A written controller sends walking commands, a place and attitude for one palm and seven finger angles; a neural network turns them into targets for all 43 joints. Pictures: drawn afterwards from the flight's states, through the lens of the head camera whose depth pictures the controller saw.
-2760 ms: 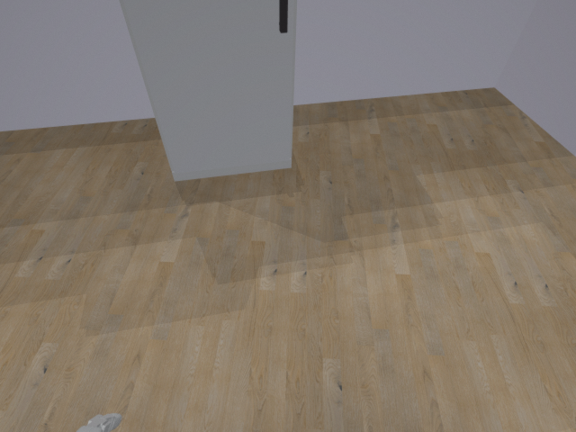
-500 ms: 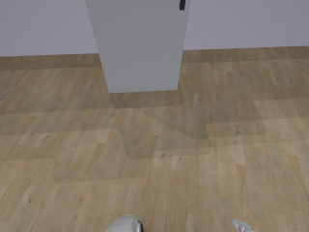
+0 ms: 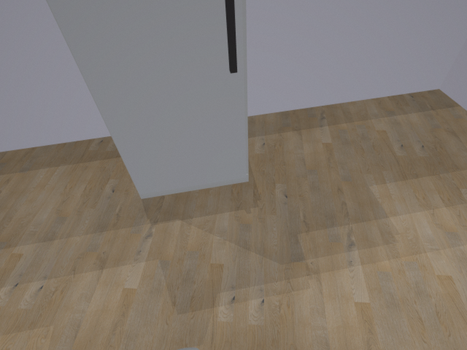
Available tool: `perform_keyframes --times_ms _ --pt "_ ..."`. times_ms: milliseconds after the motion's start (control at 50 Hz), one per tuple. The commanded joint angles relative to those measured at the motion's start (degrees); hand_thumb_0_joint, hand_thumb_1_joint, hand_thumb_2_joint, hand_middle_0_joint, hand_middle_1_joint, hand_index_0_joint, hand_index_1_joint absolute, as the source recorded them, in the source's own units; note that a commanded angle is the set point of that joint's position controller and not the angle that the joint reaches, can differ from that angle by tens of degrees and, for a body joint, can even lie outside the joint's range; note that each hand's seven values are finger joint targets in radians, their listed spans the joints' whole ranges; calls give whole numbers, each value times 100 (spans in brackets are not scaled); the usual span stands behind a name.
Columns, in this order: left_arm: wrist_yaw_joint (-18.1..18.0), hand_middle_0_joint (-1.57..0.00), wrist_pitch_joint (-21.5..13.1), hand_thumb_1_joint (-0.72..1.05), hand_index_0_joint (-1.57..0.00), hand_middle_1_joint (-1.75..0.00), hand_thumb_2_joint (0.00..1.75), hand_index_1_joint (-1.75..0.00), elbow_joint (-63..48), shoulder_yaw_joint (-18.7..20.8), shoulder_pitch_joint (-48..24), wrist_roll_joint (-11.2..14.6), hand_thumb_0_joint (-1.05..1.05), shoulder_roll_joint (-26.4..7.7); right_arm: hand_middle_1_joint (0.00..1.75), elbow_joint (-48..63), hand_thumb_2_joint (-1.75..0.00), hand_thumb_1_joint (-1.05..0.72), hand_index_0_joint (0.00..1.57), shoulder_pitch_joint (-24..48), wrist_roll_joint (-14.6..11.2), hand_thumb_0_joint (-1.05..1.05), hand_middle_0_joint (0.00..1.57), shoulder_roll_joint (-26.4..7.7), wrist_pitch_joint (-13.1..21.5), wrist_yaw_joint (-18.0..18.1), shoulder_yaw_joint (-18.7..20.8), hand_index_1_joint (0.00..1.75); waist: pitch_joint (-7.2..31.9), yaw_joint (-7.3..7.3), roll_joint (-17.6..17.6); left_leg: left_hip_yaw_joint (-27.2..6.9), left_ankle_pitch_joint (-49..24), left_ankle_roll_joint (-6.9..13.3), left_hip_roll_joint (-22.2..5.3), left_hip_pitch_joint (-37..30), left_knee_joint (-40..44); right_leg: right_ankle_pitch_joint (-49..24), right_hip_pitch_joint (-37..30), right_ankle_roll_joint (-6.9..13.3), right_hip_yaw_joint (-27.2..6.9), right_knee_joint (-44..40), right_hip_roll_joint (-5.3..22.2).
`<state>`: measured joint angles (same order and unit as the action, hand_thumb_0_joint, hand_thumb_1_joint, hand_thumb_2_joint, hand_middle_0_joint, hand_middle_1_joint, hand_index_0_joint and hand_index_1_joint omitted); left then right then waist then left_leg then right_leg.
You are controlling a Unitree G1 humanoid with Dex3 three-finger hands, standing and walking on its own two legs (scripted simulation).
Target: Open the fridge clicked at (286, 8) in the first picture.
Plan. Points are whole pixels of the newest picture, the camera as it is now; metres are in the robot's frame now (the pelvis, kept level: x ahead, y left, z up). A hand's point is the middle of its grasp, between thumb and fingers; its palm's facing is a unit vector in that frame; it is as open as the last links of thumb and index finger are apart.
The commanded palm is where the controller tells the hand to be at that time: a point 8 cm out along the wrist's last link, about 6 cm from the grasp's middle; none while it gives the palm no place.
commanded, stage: walk to a spot facing it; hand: right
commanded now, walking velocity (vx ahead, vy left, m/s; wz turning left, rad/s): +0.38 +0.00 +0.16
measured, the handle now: (229, 8) +1.04 +0.05 +0.17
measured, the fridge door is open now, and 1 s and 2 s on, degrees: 0 0 0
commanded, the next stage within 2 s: turn to face it in 0.24 s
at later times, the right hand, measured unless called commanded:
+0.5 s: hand (297, 281) +0.31 -0.12 -0.17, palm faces -0.03 +0.97 -0.22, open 7.3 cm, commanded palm none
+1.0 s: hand (303, 254) +0.37 -0.14 -0.17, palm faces -0.13 +0.98 -0.15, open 7.4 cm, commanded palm none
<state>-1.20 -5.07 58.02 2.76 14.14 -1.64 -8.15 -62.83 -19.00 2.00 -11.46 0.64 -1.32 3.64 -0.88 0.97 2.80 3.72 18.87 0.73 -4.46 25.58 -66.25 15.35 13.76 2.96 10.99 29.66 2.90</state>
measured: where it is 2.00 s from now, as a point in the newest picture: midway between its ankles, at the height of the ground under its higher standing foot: (229, 279)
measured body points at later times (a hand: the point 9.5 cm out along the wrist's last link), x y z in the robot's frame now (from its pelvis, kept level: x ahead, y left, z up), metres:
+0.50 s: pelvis +0.21 +0.06 -0.01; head +0.24 +0.07 +0.44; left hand +0.16 +0.27 -0.17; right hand +0.31 -0.17 -0.15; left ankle +0.27 +0.16 -0.74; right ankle +0.16 -0.07 -0.66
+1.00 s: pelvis +0.32 +0.03 +0.01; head +0.34 +0.02 +0.46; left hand +0.26 +0.25 -0.14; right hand +0.38 -0.19 -0.15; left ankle +0.31 +0.18 -0.69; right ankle +0.33 -0.06 -0.74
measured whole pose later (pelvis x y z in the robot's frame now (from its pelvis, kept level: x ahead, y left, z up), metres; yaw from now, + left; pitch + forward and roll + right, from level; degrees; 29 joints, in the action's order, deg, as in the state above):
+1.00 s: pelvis +0.32 +0.03 +0.01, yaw +9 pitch +0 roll +1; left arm -1.4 -3.0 62.9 1.7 20.4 -2.0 -7.4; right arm -61.8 -15.3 1.8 -10.2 -0.7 -1.2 3.4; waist -0.7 -0.8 1.1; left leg 3.7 19.3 -0.3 -4.9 24.1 -49.2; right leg 11.8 8.3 1.7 10.2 20.1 2.8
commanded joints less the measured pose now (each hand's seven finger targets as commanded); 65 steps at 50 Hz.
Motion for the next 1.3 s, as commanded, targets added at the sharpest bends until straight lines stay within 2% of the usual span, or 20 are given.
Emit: perform_keyframes --times_ms 0,200,280,300,320,340,380,460,600,660,720,760,820,1000,1080,1100,1120,1140,1220,1280 --pt "-17 -20 -78 90 -20 -30 90 -30 201 103 860 48 0 -677 30 496 -90 -90 20 234 8 0 20 -54 83 -16 23 30 -259 -135 -709 -196 -543 -178 -396 1216 177 -883 -848 515 -1255 -2001 1497" --pt "-16 -20 11 90 -20 -30 90 -30 685 112 1429 4 0 -709 30 760 -90 -90 20 1382 -43 0 20 54 99 -38 -13 30 -696 -378 -1047 349 -929 7 -112 717 2728 -2202 -1355 409 -350 -1693 1449" --pt "-16 -20 60 90 -20 -30 90 -30 729 108 1178 49 0 -850 30 289 -90 -90 20 -182 -3 0 20 -293 234 5 94 30 73 424 -682 642 -1092 280 387 -1738 3577 -3465 -919 110 -9 413 1139" --pt "44 -20 50 90 -20 -30 90 -30 698 84 1239 113 0 -690 30 42 -90 -90 20 -997 26 0 20 -768 322 71 206 30 741 737 101 -278 -1351 520 -448 -3190 3708 -2357 128 -93 82 1960 828" --pt "42 -20 40 90 -20 -30 90 -30 510 16 1523 172 0 -309 30 -30 -90 -90 20 -1479 -32 0 20 -1360 347 158 324 30 1328 654 1435 -2743 -2648 1168 -2129 -4190 4311 1517 1567 -358 3 3894 -82" --pt "-2 -20 102 90 -20 -30 90 -30 450 40 1163 175 0 -463 30 -7 -90 -90 20 -1237 -142 0 20 -1429 305 184 317 30 1177 624 908 -2836 -2714 1439 -2303 -3572 4685 1832 1716 -277 -750 4613 95" --pt "1 -20 164 90 -20 -30 90 -30 352 41 621 106 0 -351 30 243 -90 -90 20 -251 -124 0 20 -829 291 231 135 30 162 287 416 -2053 -2661 1235 -1897 -2077 4845 1080 1868 -342 -978 4689 504" --pt "6 -20 417 90 -20 -30 90 -30 570 -31 1162 43 0 -78 30 424 -90 -90 20 538 -66 0 20 -379 298 292 -21 30 181 -350 330 -503 -3112 857 -1179 -770 4952 670 851 -562 -743 3062 576" --pt "-1 -20 426 90 -20 -30 90 -30 216 -64 365 77 0 -237 30 492 -90 -90 20 568 -68 0 20 -564 107 251 65 30 157 -179 581 -817 -2032 844 -933 -878 4893 239 364 -653 -580 1137 297" --pt "21 -20 296 90 -20 -30 90 -30 336 -50 744 54 0 -449 30 508 -90 -90 20 617 -113 0 20 -521 42 199 60 30 23 -353 46 -675 139 490 -516 -197 4569 -281 -846 -624 -439 -151 243" --pt "1 -20 318 90 -20 -30 90 -30 204 165 1047 -64 0 -1362 30 781 -90 -90 20 690 -62 0 20 -186 -49 135 28 30 -670 -529 -2467 67 1358 15 458 736 1584 2659 -63 426 -3469 -2440 2218" --pt "-34 -20 266 90 -20 -30 90 -30 41 69 581 -29 0 -1038 30 627 -90 -90 20 540 2 0 20 -242 -4 60 69 30 -627 -274 -1296 -282 670 69 135 835 527 2232 2 451 -2868 -2379 1888" --pt "-56 -20 113 90 -20 -30 90 -30 58 15 512 24 0 -787 30 428 -90 -90 20 234 -18 0 20 -88 42 6 28 30 -142 -114 -985 -191 -82 -44 21 652 569 306 -543 309 -1616 -2060 1351" --pt "-23 -20 179 90 -20 -30 90 -30 491 143 1146 -16 0 -833 30 608 -90 -90 20 900 -41 0 20 98 47 19 -38 30 -285 -373 -1131 225 215 -113 -26 10 2677 -279 -757 568 -1295 -1818 1533" --pt "4 -20 233 90 -20 -30 90 -30 559 122 937 17 0 -680 30 273 -90 -90 20 127 -37 0 20 1 131 52 11 30 -108 40 -773 434 -586 -23 208 -1677 4053 390 10 171 -919 -935 1098" --pt "32 -20 214 90 -20 -30 90 -30 526 83 882 55 0 -504 30 115 -90 -90 20 -336 -26 0 20 -264 183 95 63 30 42 263 -220 -139 -273 160 -258 -2586 4388 643 713 -22 -573 -123 812" --pt "85 -20 204 90 -20 -30 90 -30 356 -2 745 95 0 -162 30 -15 -90 -90 20 -877 -10 0 20 -780 229 162 153 30 17 466 1126 -1689 187 625 -1421 -3340 5011 1273 1986 -277 51 1339 185" --pt "101 -20 231 90 -20 -30 90 -30 136 4 347 64 0 -333 30 -78 -90 -90 20 -1274 -80 0 20 -1061 217 203 205 30 19 627 1238 -2697 682 1058 -2061 -3184 5579 1916 2498 -288 -296 2439 136" --pt "167 -20 310 90 -20 -30 90 -30 246 106 323 18 0 -270 30 147 -90 -90 20 -238 -46 0 20 -341 268 293 67 30 -490 46 340 -1306 126 875 -1536 -1805 5653 637 2189 -325 -819 2977 605" --pt "201 -20 353 90 -20 -30 90 -30 245 62 428 38 0 -84 30 156 -90 -90 20 -131 -31 0 20 -320 347 270 0 30 -486 -140 518 -502 -1110 751 -1270 -1463 5538 253 1669 -444 -584 2159 495"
